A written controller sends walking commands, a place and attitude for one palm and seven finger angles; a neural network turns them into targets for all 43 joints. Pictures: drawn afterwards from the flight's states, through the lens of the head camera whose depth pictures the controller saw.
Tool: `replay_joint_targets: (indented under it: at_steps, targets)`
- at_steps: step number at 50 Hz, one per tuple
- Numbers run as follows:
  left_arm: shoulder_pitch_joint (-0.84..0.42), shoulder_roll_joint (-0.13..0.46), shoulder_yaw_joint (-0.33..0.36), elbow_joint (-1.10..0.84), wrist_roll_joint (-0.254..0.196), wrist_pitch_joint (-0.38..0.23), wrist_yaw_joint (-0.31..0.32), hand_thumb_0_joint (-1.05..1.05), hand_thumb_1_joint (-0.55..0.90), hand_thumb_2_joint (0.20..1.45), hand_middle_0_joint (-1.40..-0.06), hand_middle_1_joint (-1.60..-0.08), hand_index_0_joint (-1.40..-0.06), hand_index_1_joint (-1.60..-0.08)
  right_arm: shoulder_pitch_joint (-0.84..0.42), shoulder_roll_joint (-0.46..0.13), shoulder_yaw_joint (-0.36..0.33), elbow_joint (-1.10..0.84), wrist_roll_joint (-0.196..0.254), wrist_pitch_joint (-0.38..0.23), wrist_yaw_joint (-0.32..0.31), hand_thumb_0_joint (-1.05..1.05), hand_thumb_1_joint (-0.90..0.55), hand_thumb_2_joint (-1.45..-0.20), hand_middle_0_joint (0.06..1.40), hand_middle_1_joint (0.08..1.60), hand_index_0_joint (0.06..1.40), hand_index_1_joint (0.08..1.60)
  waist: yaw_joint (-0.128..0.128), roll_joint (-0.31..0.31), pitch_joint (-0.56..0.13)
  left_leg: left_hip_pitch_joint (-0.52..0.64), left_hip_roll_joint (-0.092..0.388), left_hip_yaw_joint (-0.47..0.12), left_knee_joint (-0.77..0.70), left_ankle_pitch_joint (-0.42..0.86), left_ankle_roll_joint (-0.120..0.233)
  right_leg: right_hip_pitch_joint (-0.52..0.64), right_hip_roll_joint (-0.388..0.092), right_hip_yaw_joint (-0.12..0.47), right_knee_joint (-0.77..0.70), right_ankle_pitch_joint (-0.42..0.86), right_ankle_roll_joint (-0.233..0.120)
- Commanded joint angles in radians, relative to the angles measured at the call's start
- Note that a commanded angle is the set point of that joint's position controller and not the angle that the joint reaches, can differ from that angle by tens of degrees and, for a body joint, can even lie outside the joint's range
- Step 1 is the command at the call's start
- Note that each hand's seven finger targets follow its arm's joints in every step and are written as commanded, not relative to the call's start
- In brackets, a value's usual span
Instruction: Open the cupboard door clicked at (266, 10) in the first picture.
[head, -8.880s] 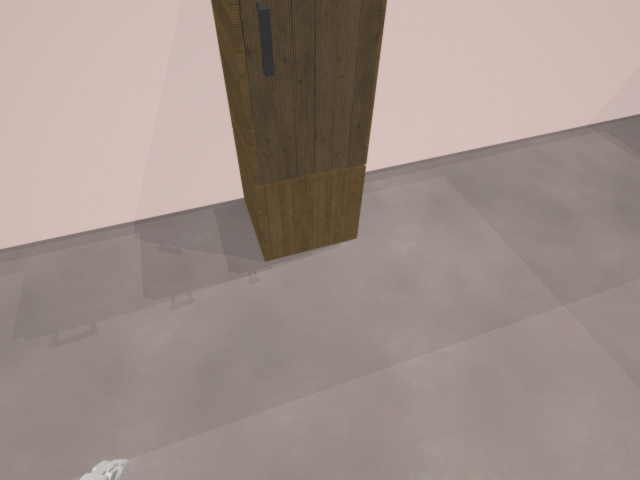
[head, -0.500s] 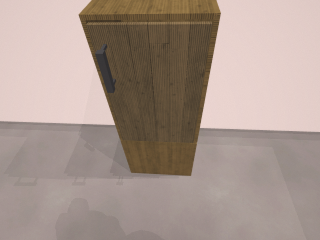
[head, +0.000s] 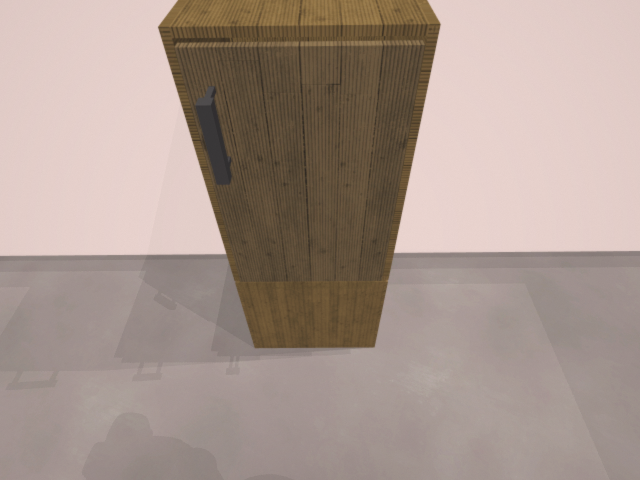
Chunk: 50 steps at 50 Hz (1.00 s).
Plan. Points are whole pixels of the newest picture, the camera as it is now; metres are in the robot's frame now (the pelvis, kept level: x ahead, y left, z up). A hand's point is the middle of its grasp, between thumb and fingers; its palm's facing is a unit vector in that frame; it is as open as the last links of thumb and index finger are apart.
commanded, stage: look again from close up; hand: left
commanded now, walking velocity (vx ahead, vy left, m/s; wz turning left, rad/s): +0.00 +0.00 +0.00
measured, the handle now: (217, 136) +0.61 +0.21 +0.11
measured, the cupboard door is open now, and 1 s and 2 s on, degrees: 0 0 0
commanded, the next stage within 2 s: shuffle to correct the standing spot in 0.56 s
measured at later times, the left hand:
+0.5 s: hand out of the picture +0.02 +0.21 -0.16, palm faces +0.03 -0.96 -0.28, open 7.4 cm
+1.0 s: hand out of the picture -0.07 +0.16 -0.18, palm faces +0.04 -0.98 -0.18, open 7.4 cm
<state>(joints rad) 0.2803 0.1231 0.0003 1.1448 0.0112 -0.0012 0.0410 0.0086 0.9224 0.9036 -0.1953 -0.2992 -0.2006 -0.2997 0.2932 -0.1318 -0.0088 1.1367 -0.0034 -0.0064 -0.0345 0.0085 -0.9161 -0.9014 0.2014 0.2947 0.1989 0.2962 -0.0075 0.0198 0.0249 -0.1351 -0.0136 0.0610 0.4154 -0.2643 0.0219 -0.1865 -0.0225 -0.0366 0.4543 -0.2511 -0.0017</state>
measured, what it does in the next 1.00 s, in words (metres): stands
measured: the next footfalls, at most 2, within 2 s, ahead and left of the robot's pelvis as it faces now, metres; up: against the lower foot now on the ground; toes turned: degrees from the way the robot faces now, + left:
left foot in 1.26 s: +0.10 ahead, +0.12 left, +0.00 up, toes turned +8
right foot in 1.54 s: +0.20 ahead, -0.15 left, +0.00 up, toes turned -6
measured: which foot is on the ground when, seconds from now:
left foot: down 0.00-1.00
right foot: down 0.00-1.00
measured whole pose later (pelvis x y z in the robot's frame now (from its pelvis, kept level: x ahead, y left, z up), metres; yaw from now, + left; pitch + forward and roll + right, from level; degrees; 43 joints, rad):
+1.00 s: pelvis -0.03 -0.01 -0.01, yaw +0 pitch -2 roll +0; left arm 0.41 0.14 0.02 1.09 0.03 0.01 0.00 0.00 0.91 0.90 -0.20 -0.30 -0.20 -0.30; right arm 0.38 -0.16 -0.02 1.12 -0.02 0.02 -0.01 0.00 -0.90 -0.90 0.20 0.29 0.20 0.30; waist -0.01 0.01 0.02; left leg -0.20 0.01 0.05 0.52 -0.28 0.03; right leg -0.24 -0.01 -0.05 0.53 -0.28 -0.02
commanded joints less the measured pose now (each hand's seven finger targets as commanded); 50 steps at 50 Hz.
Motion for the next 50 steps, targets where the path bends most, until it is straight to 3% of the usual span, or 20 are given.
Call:
replay_joint_targets:
  at_steps: [1,2,3,5,7,8,15,19,25,33,35,38,41,44,46,48,49,50]
  targets:
    - [0.013,0.265,0.004,-0.121,0.004,-0.03,0.005,0.0,0.9,0.9,-0.2,-0.3,-0.2,-0.3,0.007,-0.202,-0.015,-0.14,-0.012,-0.011,0.011,0.0,-0.9,-0.9,0.2,0.3,0.2,0.3,-0.013,-0.128,0.139,-0.082,0.085,-0.13,-0.086,0.168,0.001,-0.077,-0.043,0.051,-0.036,0.072,-0.03]
    - [0.036,0.2,0.035,-0.131,0.003,-0.033,0.007,0.0,0.9,0.9,-0.2,-0.3,-0.2,-0.3,0.005,-0.22,-0.041,-0.161,-0.024,-0.038,0.002,0.0,-0.9,-0.9,0.2,0.3,0.2,0.3,0.017,-0.013,0.012,-0.109,0.116,-0.139,-0.012,0.174,0.023,-0.043,-0.078,0.075,0.022,0.055,-0.031]
    - [0.032,0.206,0.039,-0.123,0.008,-0.036,0.006,0.0,0.9,0.9,-0.2,-0.3,-0.2,-0.3,-0.004,-0.198,-0.049,-0.149,-0.022,-0.047,-0.008,0.0,-0.9,-0.9,0.2,0.3,0.2,0.3,0.008,0.034,-0.06,-0.086,0.116,-0.137,0.014,0.215,0.031,-0.021,-0.083,0.084,0.031,0.128,-0.047]
    - [0.056,0.193,0.031,-0.141,0.006,-0.035,0.004,0.0,0.9,0.9,-0.2,-0.3,-0.2,-0.3,0.018,-0.174,-0.044,-0.159,-0.015,-0.045,-0.012,0.0,-0.9,-0.9,0.2,0.3,0.2,0.3,0.008,0.064,-0.098,-0.074,0.106,-0.129,0.036,0.198,0.032,-0.005,-0.085,0.094,0.02,0.148,-0.054]
    - [0.055,0.192,0.034,-0.151,0.007,-0.031,0.005,0.0,0.9,0.9,-0.2,-0.3,-0.2,-0.3,0.03,-0.16,-0.041,-0.168,-0.013,-0.035,-0.009,0.0,-0.9,-0.9,0.2,0.3,0.2,0.3,0.002,-0.03,-0.08,-0.105,0.094,-0.11,0.067,0.158,0.033,0.002,-0.094,0.109,0.004,0.168,-0.058]
    - [0.043,0.202,0.037,-0.156,0.007,-0.031,0.004,0.0,0.9,0.9,-0.2,-0.3,-0.2,-0.3,0.021,-0.17,-0.045,-0.17,-0.013,-0.033,-0.009,0.0,-0.9,-0.9,0.2,0.3,0.2,0.3,0.0,-0.039,-0.045,-0.114,0.091,-0.106,0.064,0.152,0.032,-0.016,-0.097,0.112,0.0,0.183,-0.061]
    - [0.002,0.242,0.041,-0.183,0.005,-0.027,-0.003,0.0,0.9,0.9,-0.2,-0.3,-0.2,-0.3,-0.021,-0.218,-0.043,-0.182,-0.014,-0.029,-0.002,0.0,-0.9,-0.9,0.2,0.3,0.2,0.3,0.005,-0.011,0.021,-0.12,0.113,-0.112,0.016,0.176,0.03,-0.03,-0.086,0.093,-0.011,0.195,-0.049]
    - [-0.026,0.26,0.036,-0.188,0.005,-0.024,-0.008,0.0,0.9,0.9,-0.2,-0.3,-0.2,-0.3,-0.046,-0.237,-0.038,-0.184,-0.016,-0.022,0.006,0.0,-0.9,-0.9,0.2,0.3,0.2,0.3,0.003,-0.041,0.055,-0.123,0.108,-0.115,-0.017,0.077,0.025,-0.058,-0.09,0.11,-0.065,0.069,-0.043]
    - [-0.044,0.277,0.032,-0.188,0.006,-0.019,-0.015,0.0,0.9,0.9,-0.2,-0.3,-0.2,-0.3,-0.061,-0.254,-0.032,-0.177,-0.018,-0.014,0.016,0.0,-0.9,-0.9,0.2,0.3,0.2,0.3,0.002,-0.028,0.07,-0.139,0.102,-0.127,-0.068,-0.052,0.018,-0.072,-0.089,0.121,-0.122,-0.074,-0.033]
    - [-0.015,0.254,0.027,-0.16,0.007,-0.016,-0.015,0.0,0.9,0.9,-0.2,-0.3,-0.2,-0.3,-0.037,-0.24,-0.028,-0.142,-0.016,-0.011,0.02,0.0,-0.9,-0.9,0.2,0.3,0.2,0.3,0.003,-0.017,0.051,-0.148,0.107,-0.14,-0.105,-0.112,0.014,-0.057,-0.09,0.112,-0.142,-0.098,-0.021]
    - [0.03,0.199,0.017,-0.138,0.009,-0.006,-0.014,0.0,0.9,0.9,-0.2,-0.3,-0.2,-0.3,0.007,-0.187,-0.016,-0.117,-0.021,0.002,0.022,0.0,-0.9,-0.9,0.2,0.3,0.2,0.3,0.003,-0.044,0.046,-0.163,0.102,-0.132,-0.105,-0.218,0.008,-0.057,-0.083,0.107,-0.145,-0.217,-0.011]
    - [0.066,0.192,0.026,-0.13,0.015,0.002,-0.016,0.0,0.9,0.9,-0.2,-0.3,-0.2,-0.3,0.031,-0.189,-0.02,-0.105,-0.026,0.014,0.022,0.0,-0.9,-0.9,0.2,0.3,0.2,0.3,0.006,-0.026,0.073,-0.202,0.103,-0.14,-0.104,-0.343,0.018,-0.089,-0.071,0.109,-0.135,-0.35,-0.017]
    - [0.088,0.166,0.029,-0.121,0.013,0.001,-0.024,0.0,0.9,0.9,-0.2,-0.3,-0.2,-0.3,0.051,-0.184,-0.024,-0.094,-0.023,0.01,0.018,0.0,-0.9,-0.9,0.2,0.3,0.2,0.3,0.005,0.005,0.118,-0.211,0.122,-0.163,-0.125,-0.353,0.034,-0.106,-0.047,0.077,-0.073,-0.284,-0.025]
    - [0.114,0.116,0.031,-0.118,0.015,0.001,-0.035,0.0,0.9,0.9,-0.2,-0.3,-0.2,-0.3,0.071,-0.203,-0.039,-0.087,-0.019,0.004,0.009,0.0,-0.9,-0.9,0.2,0.3,0.2,0.3,0.007,0.091,0.104,-0.214,0.196,-0.249,-0.216,-0.455,0.071,-0.084,0.004,-0.013,0.065,-0.156,-0.017]
    - [0.134,0.098,0.031,-0.111,0.018,-0.002,-0.039,0.0,0.9,0.9,-0.2,-0.3,-0.2,-0.3,0.06,-0.208,-0.046,-0.09,-0.015,0.0,0.007,0.0,-0.9,-0.9,0.2,0.3,0.2,0.3,0.018,0.082,0.105,-0.236,0.217,-0.266,-0.215,-0.464,0.087,-0.054,0.008,-0.031,0.093,-0.11,-0.018]
    - [0.171,0.089,0.035,-0.101,0.017,-0.012,-0.037,0.0,0.9,0.9,-0.2,-0.3,-0.2,-0.3,0.059,-0.183,-0.044,-0.091,-0.014,-0.006,0.006,0.0,-0.9,-0.9,0.2,0.3,0.2,0.3,0.029,0.041,0.097,-0.253,0.184,-0.222,-0.146,-0.403,0.08,-0.002,-0.011,0.008,0.024,-0.127,-0.029]
    - [0.2,0.098,0.04,-0.094,0.017,-0.019,-0.033,0.0,0.9,0.9,-0.2,-0.3,-0.2,-0.3,0.057,-0.16,-0.04,-0.095,-0.012,-0.009,0.008,0.0,-0.9,-0.9,0.2,0.3,0.2,0.3,0.041,-0.013,0.095,-0.292,0.144,-0.177,-0.069,-0.363,0.066,0.034,-0.047,0.077,-0.033,-0.184,-0.045]
    - [0.232,0.119,0.048,-0.082,0.017,-0.024,-0.027,0.0,0.9,0.9,-0.2,-0.3,-0.2,-0.3,0.048,-0.129,-0.034,-0.101,-0.01,-0.01,0.01,0.0,-0.9,-0.9,0.2,0.3,0.2,0.3,0.052,-0.104,0.123,-0.371,0.075,-0.104,0.06,-0.308,0.041,0.068,-0.112,0.205,-0.115,-0.276,-0.083]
